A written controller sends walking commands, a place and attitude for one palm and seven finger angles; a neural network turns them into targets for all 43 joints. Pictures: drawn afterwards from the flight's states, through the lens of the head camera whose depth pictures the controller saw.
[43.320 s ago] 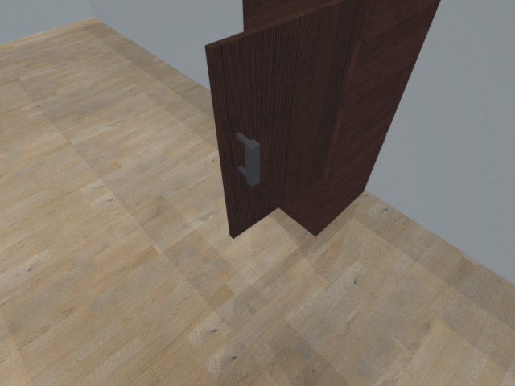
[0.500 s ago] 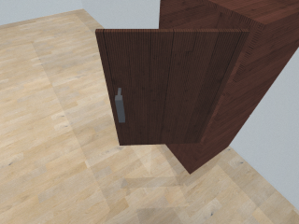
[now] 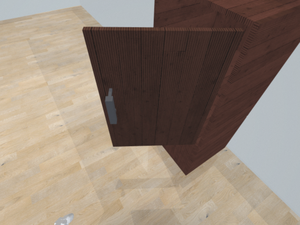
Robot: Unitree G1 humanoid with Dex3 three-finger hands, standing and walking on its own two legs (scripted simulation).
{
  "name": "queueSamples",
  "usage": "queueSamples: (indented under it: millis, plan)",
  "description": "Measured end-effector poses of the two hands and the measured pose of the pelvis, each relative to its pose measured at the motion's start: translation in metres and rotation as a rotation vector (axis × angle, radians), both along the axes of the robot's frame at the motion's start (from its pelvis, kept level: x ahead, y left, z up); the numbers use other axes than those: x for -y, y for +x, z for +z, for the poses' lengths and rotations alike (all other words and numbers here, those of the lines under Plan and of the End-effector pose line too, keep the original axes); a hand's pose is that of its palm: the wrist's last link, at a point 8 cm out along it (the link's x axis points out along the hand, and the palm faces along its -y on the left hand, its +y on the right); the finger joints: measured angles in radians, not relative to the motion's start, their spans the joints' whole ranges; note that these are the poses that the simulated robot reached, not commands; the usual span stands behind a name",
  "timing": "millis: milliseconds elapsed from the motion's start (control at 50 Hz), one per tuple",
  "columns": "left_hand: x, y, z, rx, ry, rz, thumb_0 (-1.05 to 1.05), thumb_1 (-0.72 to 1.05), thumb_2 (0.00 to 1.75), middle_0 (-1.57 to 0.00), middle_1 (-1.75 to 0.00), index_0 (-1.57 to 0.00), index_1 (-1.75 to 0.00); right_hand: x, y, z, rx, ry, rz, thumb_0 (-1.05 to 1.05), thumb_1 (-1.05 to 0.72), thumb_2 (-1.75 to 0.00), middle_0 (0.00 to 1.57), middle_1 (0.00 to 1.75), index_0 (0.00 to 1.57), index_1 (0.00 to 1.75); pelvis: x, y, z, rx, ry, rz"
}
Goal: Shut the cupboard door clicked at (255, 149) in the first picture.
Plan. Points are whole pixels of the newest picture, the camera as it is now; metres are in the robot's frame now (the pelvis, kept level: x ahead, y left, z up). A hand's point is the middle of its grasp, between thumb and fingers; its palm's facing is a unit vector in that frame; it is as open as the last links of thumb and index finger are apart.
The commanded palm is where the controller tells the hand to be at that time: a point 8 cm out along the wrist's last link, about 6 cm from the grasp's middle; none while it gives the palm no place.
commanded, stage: raise the hand and make a fist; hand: left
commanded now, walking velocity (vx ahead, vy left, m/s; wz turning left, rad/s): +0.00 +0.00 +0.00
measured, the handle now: (112, 106) +0.48 +0.16 +0.00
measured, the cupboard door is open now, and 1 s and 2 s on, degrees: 59 59 59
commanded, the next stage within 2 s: bring the fist close to the handle in 1.84 s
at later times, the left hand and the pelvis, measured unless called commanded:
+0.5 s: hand (83, 222) +0.14 +0.17 -0.04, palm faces +0.10 -0.99 -0.04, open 5.4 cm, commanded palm +0.12 +0.23 -0.04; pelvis -0.06 -0.03 -0.11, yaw +3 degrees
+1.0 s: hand (74, 209) +0.16 +0.20 -0.03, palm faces +0.09 -1.00 -0.03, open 3.3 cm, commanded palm +0.13 +0.25 -0.02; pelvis -0.05 +0.01 -0.09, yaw +2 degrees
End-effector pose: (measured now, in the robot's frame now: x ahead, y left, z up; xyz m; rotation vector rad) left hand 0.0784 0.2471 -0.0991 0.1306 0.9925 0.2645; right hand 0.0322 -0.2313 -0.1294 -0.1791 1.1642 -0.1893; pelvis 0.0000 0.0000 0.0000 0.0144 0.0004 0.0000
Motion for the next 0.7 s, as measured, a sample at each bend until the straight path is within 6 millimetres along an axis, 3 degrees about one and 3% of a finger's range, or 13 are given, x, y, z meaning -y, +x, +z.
queueSamples:
  millis: [80, 140, 220, 300, 360, 440, 540, 620, 700]
  plan:
    - [0.005, 0.066, 0.073, 0.534, 0.036, -0.008, 0.01, 0.91, 0.9, -0.22, -0.33, -0.22, -0.33, 0.015, 0.038, 0.009, 0.276, -0.007, 0.035, 0.01, -0.91, -0.89, 0.2, 0.3, 0.2, 0.3, 0.006, -0.004, -0.011, -0.05, 0.001, 0.034]
    - [0.012, 0.083, 0.094, 0.834, 0.001, -0.06, 0.01, 0.91, 0.9, -0.25, -0.36, -0.25, -0.36, 0.028, 0.072, 0.013, 0.425, -0.019, 0.081, 0.02, -0.9, -0.89, 0.2, 0.3, 0.2, 0.3, 0.014, -0.016, -0.028, -0.124, 0.003, 0.029]
    - [0.021, 0.067, 0.076, 1.041, -0.034, -0.183, 0.0, 0.91, 0.9, -0.31, -0.42, -0.31, -0.42, 0.042, 0.116, 0.01, 0.585, -0.056, 0.171, 0.01, -0.9, -0.89, 0.2, 0.3, 0.2, 0.3, 0.024, -0.034, -0.064, -0.209, 0.012, 0.025]
    - [0.021, 0.034, 0.036, 0.95, -0.081, -0.164, 0.0, 0.9, 0.9, -0.38, -0.5, -0.38, -0.49, 0.044, 0.149, 0.003, 0.689, -0.074, 0.232, 0.02, -0.9, -0.89, 0.2, 0.3, 0.2, 0.3, 0.03, -0.046, -0.093, -0.244, 0.002, 0.038]
    - [0.018, 0.017, 0.027, 0.91, -0.069, -0.124, 0.01, 0.9, 0.9, -0.43, -0.55, -0.43, -0.55, 0.036, 0.161, -0.003, 0.723, -0.071, 0.262, 0.02, -0.9, -0.89, 0.19, 0.3, 0.2, 0.3, 0.032, -0.05, -0.105, -0.252, -0.015, 0.048]
    - [0.019, 0.018, 0.044, 0.974, -0.03, -0.146, 0.02, 0.9, 0.9, -0.5, -0.63, -0.5, -0.63, 0.017, 0.157, -0.016, 0.698, -0.04, 0.283, 0.02, -0.9, -0.89, 0.19, 0.3, 0.2, 0.3, 0.034, -0.053, -0.11, -0.251, -0.04, 0.059]
    - [0.022, 0.043, 0.058, 0.993, -0.067, -0.22, 0.02, 0.9, 0.9, -0.59, -0.73, -0.59, -0.73, -0.002, 0.13, -0.035, 0.601, 0.02, 0.25, 0.02, -0.9, -0.89, 0.2, 0.3, 0.2, 0.3, 0.03, -0.056, -0.106, -0.253, -0.056, 0.06]
    - [0.019, 0.057, 0.057, 0.917, -0.098, -0.224, 0.01, 0.9, 0.9, -0.67, -0.81, -0.67, -0.81, -0.007, 0.102, -0.041, 0.519, 0.041, 0.189, 0.02, -0.9, -0.89, 0.2, 0.3, 0.2, 0.3, 0.024, -0.055, -0.098, -0.254, -0.052, 0.049]
    - [0.009, 0.058, 0.06, 0.896, -0.077, -0.191, 0.02, 0.9, 0.9, -0.74, -0.89, -0.74, -0.89, -0.003, 0.08, -0.041, 0.462, 0.021, 0.153, 0.02, -0.9, -0.89, 0.2, 0.3, 0.21, 0.3, 0.016, -0.051, -0.092, -0.254, -0.049, 0.04]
